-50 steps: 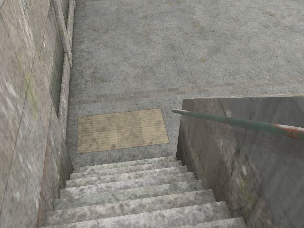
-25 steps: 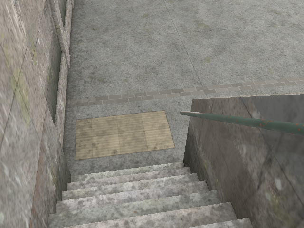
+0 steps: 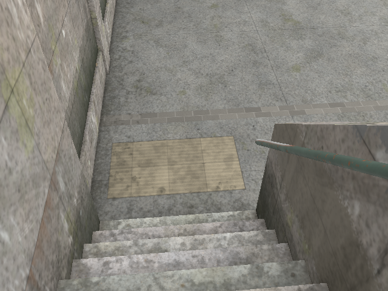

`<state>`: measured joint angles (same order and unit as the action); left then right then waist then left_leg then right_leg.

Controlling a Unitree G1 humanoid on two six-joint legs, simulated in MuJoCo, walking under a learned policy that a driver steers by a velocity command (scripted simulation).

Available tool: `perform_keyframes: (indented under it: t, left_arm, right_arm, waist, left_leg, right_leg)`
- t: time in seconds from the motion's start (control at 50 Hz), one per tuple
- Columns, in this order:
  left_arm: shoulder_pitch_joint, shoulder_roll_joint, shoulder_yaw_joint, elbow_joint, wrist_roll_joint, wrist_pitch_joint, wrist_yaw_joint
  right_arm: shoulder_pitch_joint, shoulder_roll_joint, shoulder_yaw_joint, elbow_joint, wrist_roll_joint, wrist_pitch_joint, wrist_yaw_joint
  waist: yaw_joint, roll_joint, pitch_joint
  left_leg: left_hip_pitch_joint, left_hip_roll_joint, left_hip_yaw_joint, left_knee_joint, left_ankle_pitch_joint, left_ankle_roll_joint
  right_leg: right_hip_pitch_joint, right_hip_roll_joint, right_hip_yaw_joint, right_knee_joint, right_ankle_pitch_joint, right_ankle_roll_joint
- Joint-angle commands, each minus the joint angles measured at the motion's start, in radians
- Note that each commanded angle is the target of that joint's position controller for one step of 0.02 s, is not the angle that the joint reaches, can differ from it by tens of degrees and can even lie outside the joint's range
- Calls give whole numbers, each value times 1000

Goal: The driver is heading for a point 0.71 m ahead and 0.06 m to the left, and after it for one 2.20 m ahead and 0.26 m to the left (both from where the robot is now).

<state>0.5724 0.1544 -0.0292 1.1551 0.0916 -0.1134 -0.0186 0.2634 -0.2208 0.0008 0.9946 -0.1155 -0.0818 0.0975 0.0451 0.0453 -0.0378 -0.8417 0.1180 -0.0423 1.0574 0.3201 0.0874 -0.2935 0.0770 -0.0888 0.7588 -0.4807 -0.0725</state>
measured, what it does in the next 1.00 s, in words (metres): goes down: left foot 0.21 m lower, then right foot 0.21 m lower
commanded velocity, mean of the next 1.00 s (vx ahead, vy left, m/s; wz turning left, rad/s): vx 0.50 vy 0.00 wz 0.00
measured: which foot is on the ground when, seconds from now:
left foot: up 0.00-0.18, down 0.20-0.70, up 0.72-1.00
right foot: down 0.00-0.20, up 0.22-0.68, down 0.70-1.00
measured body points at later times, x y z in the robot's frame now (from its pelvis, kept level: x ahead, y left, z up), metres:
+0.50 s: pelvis +0.23 +0.05 -0.23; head +0.23 +0.05 +0.22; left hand +0.32 +0.27 -0.37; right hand +0.07 -0.14 -0.37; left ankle +0.16 +0.12 -0.91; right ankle +0.45 -0.10 -0.87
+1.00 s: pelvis +0.48 +0.00 -0.44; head +0.48 +0.01 +0.01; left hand +0.33 +0.18 -0.59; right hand +0.55 -0.22 -0.58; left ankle +0.67 +0.16 -1.10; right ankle +0.41 -0.08 -1.12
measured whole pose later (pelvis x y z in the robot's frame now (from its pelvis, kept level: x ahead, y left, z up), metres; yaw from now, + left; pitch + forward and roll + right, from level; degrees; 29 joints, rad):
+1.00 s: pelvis +0.48 +0.00 -0.44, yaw +0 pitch +1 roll -3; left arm 0.63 0.11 -0.05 1.16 0.09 -0.13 -0.02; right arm 0.25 -0.21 0.01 1.00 -0.11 -0.09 0.07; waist 0.07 0.04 -0.05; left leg -0.80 0.12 -0.05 0.89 0.44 0.04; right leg -0.34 0.08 -0.11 0.90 -0.59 -0.08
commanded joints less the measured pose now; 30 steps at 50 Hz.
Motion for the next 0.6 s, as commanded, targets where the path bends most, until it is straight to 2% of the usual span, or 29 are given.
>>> perform_keyframes:
  t: [0.02, 0.04, 0.06, 0.1, 0.12, 0.14, 0.16, 0.18, 0.2, 0.22, 0.24, 0.26, 0.28, 0.3, 0.32, 0.34, 0.36, 0.38, 0.4, 0.42, 0.44, 0.46, 0.48, 0.5, 0.52, 0.54, 0.56, 0.58, 0.6]
  left_arm:
    - [-54, 57, -17, -66, 11, -40, 16]
    - [-79, 72, -17, -81, 22, -35, 7]
    - [-95, 93, -15, -90, 14, -31, 1]
    - [9, 91, -17, -67, -15, -29, 9]
    - [59, 152, 40, -76, -136, 25, 59]
    - [181, 78, -17, -33, -27, 28, 45]
    - [169, 137, 5, -31, 20, 45, 19]
    - [83, 160, 17, -50, 32, 64, -11]
    - [61, 115, 4, -35, -8, 80, -55]
    - [66, 149, 79, -51, -113, 91, 43]
    - [234, 31, 20, -49, -59, 58, -69]
    - [100, 93, 44, -119, -74, 28, -97]
    - [-49, 79, 30, -216, -71, 9, -90]
    - [-97, 59, 23, -207, -56, 14, -68]
    - [-74, 74, 29, -181, -59, 10, -50]
    - [-76, -1, -2, -177, -17, 25, -43]
    - [-112, -15, 0, -153, -5, 32, -59]
    - [-195, 0, 9, -160, -1, 47, -81]
    - [-189, -8, -2, -151, 9, 41, -107]
    - [-154, -3, -8, -151, 31, 33, -118]
    - [-206, 50, 4, -169, 35, 28, -107]
    - [-266, 79, 1, -187, 39, 18, -92]
    - [-280, 80, 9, -189, 36, 22, -79]
    - [-291, 103, 10, -200, 34, 34, -78]
    - [-331, 129, 9, -210, 32, 48, -76]
    - [-382, 125, 3, -231, 37, 57, -72]
    - [-460, 110, -5, -254, 37, 60, -72]
    - [-512, 90, -13, -270, 34, 59, -75]
    - [-485, 86, -15, -261, 50, 63, -79]
  right_arm:
    - [69, 17, 18, -17, 11, -2, -20]
    - [78, -9, 18, -28, 11, 6, -22]
    - [126, -38, 14, -14, -3, 9, -19]
    - [57, -77, 9, -40, -30, 16, -15]
    - [-208, -46, 0, -115, 163, 13, -78]
    - [-298, -39, 29, -148, 2, 14, -26]
    - [-177, -50, 5, -115, 2, 6, -20]
    - [126, -86, -10, 16, 19, 4, -17]
    - [396, -173, -55, 117, 45, -11, -36]
    - [426, -207, -66, 130, 179, 15, -70]
    - [608, -351, -108, 143, 34, -12, -29]
    - [615, -342, -134, 167, -22, -1, -13]
    - [464, -291, -122, 113, -33, 22, -9]
    - [379, -156, -79, 131, -31, 29, -8]
    - [387, -68, -53, 144, -25, 26, -10]
    - [334, 91, -3, 130, -35, 7, -41]
    - [273, 137, 15, 107, 22, -16, -64]
    - [282, 90, 21, 111, 39, -35, -69]
    - [248, 23, 20, 109, 23, -51, -69]
    - [247, 22, 26, 107, 32, -65, -87]
    - [297, 9, 32, 122, 25, -77, -96]
    - [234, 2, 42, 79, 25, -82, -109]
    - [226, -12, 48, 75, 19, -74, -101]
    - [224, -36, 45, 77, 18, -65, -93]
    - [292, -48, 47, 89, 30, -54, -91]
    - [386, -27, 52, 114, 57, -53, -101]
    - [469, -8, 53, 136, 63, -50, -114]
    - [503, -4, 53, 147, 57, -37, -117]
    - [494, -32, 46, 164, 29, -28, -104]
  waist:
    - [-44, -57, 105]
    - [-69, -88, 109]
    - [-94, -85, 127]
    - [-32, -57, 161]
    - [119, 37, 180]
    - [135, -98, 179]
    - [80, -160, 140]
    - [-41, -56, 107]
    - [-173, 59, 122]
    - [-87, 98, -10]
    - [-150, 336, -272]
    - [-216, 131, -188]
    - [-194, 7, -104]
    - [-139, -67, 64]
    - [-83, -90, 140]
    - [-39, -97, 204]
    - [-46, -112, 219]
    - [-66, 19, 205]
    - [-34, 80, 146]
    - [-38, 29, 127]
    - [-59, -11, 133]
    - [-60, -60, 96]
    - [-39, -11, 82]
    - [-31, 13, 120]
    - [-58, -14, 161]
    - [-107, -42, 195]
    - [-167, -40, 198]
    - [-199, -31, 198]
    - [-175, 35, 186]
  left_leg:
    - [518, -33, 46, -301, 315, -48]
    - [609, -57, 66, -242, 266, -68]
    - [575, -48, 32, -180, 218, -89]
    - [342, -21, 7, -359, 45, -101]
    - [243, -76, 82, -738, 102, -107]
    - [255, 10, -29, -875, -189, -63]
    - [466, -44, 41, -630, -158, -42]
    - [737, -5, 8, -763, -7, -24]
    - [982, 27, 14, -1039, 95, 12]
    - [1188, 160, -22, -652, 749, -1]
    - [1605, 246, -49, -333, 878, 241]
    - [1559, 260, -142, -388, 715, 286]
    - [1407, 359, -312, -497, 178, 319]
    - [1137, 335, -345, -579, -233, 296]
    - [861, 277, -256, -605, -291, 264]
    - [667, 180, -155, -598, -278, 190]
    - [416, 88, -29, -613, -246, 175]
    - [186, 13, 18, -619, -405, 163]
    - [72, -4, -5, -581, -458, 149]
    - [152, 2, -46, -521, -493, 156]
    - [209, 22, -103, -486, -503, 157]
    - [139, -31, -42, -409, -590, 132]
    - [-10, -56, -28, -418, -662, 127]
    - [-10, -22, -78, -398, -719, 148]
    - [153, 37, -178, -345, -724, 178]
    - [357, 70, -246, -267, -702, 195]
    - [537, 76, -310, -214, -667, 204]
    - [611, 68, -347, -183, -642, 207]
    - [586, 80, -382, -156, -552, 215]
  right_leg:
    - [-543, -146, 121, -86, 162, -132]
    - [-614, -159, 146, -55, 93, -132]
    - [-576, -196, 215, 18, 88, -150]
    - [-262, -251, 342, 186, 147, -161]
    - [8, -178, 189, 239, 268, -118]
    - [43, -274, 482, 187, 182, -144]
    - [-79, -286, 475, 229, 315, -178]
    - [-198, -244, 396, 444, 211, -120]
    - [-309, -190, 382, 679, 145, -70]
    - [-501, 40, 44, 1180, -398, -61]
    - [-787, 36, 169, 1455, -387, 12]
    - [-1014, 32, 148, 1459, -354, 17]
    - [-1171, -94, 181, 1281, -189, 21]
    - [-1201, -164, 233, 1184, -39, -5]
    - [-1056, -195, 204, 1095, 47, -41]
    - [-984, -269, 255, 747, 394, -55]
    - [-736, -253, 174, 419, 688, -48]
    - [-498, -202, 68, 364, 832, -39]
    - [-338, -192, 77, 503, 897, -10]
    - [-436, -211, 148, 337, 1046, -4]
    - [-468, -204, 152, 277, 1065, 6]
    - [-331, -181, 125, 41, 1234, 5]
    - [-99, -135, 63, 84, 1193, 15]
    - [-103, -130, 72, 103, 1102, 35]
    - [-267, -154, 114, 61, 991, 53]
    - [-441, -171, 141, -84, 936, 61]
    - [-533, -188, 159, -264, 903, 67]
    - [-526, -197, 162, -402, 859, 59]
    - [-448, -194, 150, -302, 865, 52]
